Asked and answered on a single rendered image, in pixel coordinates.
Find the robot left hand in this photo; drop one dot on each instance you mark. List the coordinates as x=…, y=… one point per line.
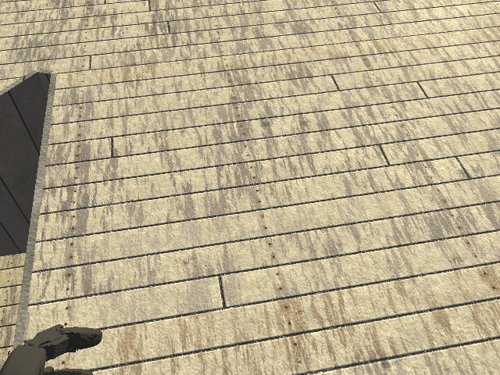
x=30, y=358

